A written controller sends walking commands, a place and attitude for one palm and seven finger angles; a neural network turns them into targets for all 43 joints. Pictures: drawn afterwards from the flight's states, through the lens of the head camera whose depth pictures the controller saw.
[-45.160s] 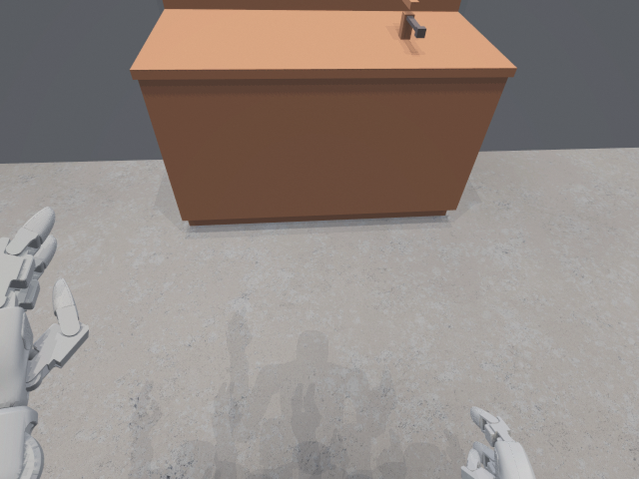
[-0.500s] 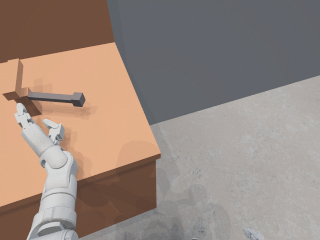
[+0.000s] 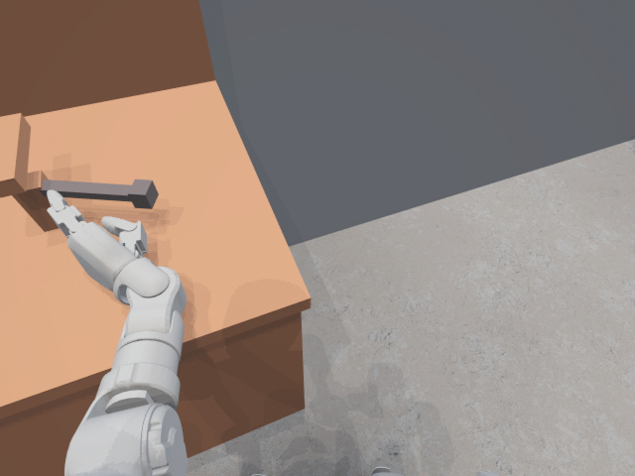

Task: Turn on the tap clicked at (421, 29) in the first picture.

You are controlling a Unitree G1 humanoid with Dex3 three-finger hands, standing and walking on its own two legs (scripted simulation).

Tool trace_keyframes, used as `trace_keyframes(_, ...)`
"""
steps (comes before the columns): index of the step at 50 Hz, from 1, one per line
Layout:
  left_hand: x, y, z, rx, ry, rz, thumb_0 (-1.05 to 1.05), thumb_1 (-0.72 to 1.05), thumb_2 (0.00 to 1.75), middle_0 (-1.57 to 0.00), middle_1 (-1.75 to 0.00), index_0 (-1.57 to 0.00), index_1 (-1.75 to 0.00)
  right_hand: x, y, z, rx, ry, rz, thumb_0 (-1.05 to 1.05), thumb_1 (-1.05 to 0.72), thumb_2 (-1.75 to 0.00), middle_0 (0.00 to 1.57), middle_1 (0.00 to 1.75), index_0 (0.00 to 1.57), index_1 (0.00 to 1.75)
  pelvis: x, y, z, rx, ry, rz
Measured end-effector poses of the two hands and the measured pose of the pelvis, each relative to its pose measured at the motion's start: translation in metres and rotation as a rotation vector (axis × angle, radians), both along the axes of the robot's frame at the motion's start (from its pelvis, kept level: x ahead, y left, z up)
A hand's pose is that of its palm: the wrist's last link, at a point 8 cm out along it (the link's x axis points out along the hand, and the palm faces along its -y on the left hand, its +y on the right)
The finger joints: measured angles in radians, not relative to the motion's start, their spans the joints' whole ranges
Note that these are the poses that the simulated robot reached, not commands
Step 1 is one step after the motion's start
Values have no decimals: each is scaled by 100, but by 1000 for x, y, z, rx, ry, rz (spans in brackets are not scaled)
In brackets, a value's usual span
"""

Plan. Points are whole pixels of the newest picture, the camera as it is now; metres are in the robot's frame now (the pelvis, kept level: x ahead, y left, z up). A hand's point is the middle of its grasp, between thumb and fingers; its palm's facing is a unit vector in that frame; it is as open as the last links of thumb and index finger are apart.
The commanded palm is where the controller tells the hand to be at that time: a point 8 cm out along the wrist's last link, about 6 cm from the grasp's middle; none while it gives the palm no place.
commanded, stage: push the lever round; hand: left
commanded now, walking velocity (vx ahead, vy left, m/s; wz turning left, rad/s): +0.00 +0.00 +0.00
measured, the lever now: (143, 194) +0.47 +0.25 +0.08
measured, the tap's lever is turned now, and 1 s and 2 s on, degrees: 64 86 85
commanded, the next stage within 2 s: lift the hand up off the lever in 0.96 s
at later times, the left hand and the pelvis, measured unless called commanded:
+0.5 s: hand (164, 201) +0.46 +0.22 +0.07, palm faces +0.86 -0.49 -0.11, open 8.2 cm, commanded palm +0.41 +0.23 +0.07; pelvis +0.00 -0.01 +0.00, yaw +0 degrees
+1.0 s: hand (169, 186) +0.49 +0.22 +0.07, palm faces +0.85 -0.51 -0.13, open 8.2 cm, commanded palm +0.44 +0.23 +0.07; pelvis +0.01 -0.02 -0.01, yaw +0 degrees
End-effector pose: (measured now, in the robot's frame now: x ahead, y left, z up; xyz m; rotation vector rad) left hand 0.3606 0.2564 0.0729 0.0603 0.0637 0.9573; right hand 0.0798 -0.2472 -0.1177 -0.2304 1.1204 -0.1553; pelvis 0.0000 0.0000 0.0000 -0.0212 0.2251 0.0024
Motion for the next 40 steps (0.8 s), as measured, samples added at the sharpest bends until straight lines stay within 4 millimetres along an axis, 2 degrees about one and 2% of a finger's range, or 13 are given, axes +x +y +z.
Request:
trace_keyframes(21,38,-26,3,-11,41,87,2,90,90,-15,-15,-9,-12,-35,-10,-13,24,124,-13,0,-90,-90,20,30,20,30,-1,-10,-5,5,52,5)
trace_keyframes(28,51,-28,4,-14,53,101,2,90,90,-15,-15,-7,-11,-44,-15,-12,27,148,-25,0,-90,-90,20,30,20,30,1,-14,-5,5,69,2)
trace_keyframes(40,60,-27,4,-5,50,106,2,90,90,-15,-15,-6,-11,-55,-21,-9,21,189,-40,0,-90,-90,20,30,20,30,6,-16,-4,2,79,5)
